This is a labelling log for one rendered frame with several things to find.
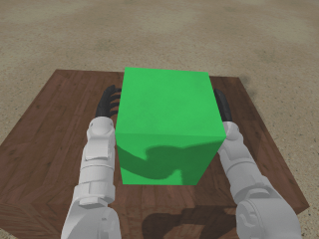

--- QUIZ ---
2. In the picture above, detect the right robot hand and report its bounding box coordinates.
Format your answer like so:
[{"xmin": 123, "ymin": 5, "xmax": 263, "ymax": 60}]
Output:
[{"xmin": 213, "ymin": 88, "xmax": 233, "ymax": 122}]

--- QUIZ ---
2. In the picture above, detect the robot right forearm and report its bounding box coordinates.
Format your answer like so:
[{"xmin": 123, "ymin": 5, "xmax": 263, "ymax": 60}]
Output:
[{"xmin": 217, "ymin": 121, "xmax": 301, "ymax": 234}]

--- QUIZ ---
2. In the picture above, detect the robot right upper arm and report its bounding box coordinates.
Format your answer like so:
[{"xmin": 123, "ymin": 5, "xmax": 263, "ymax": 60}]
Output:
[{"xmin": 235, "ymin": 198, "xmax": 302, "ymax": 239}]

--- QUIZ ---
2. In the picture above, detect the robot left upper arm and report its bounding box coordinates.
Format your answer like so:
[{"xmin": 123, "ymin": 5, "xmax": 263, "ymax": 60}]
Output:
[{"xmin": 62, "ymin": 206, "xmax": 122, "ymax": 239}]

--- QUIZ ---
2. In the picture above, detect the left robot hand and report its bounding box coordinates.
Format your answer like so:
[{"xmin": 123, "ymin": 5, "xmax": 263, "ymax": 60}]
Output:
[{"xmin": 95, "ymin": 85, "xmax": 122, "ymax": 118}]

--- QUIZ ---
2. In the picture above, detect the pedestal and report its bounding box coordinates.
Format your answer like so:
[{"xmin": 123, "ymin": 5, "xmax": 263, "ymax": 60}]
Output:
[{"xmin": 0, "ymin": 69, "xmax": 310, "ymax": 239}]

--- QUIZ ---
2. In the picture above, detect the robot left forearm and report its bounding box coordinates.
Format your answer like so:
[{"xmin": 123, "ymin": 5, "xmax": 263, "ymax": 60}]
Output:
[{"xmin": 61, "ymin": 117, "xmax": 116, "ymax": 239}]

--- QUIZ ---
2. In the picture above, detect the carton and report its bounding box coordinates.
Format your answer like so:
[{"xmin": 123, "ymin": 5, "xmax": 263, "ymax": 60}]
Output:
[{"xmin": 115, "ymin": 67, "xmax": 226, "ymax": 185}]

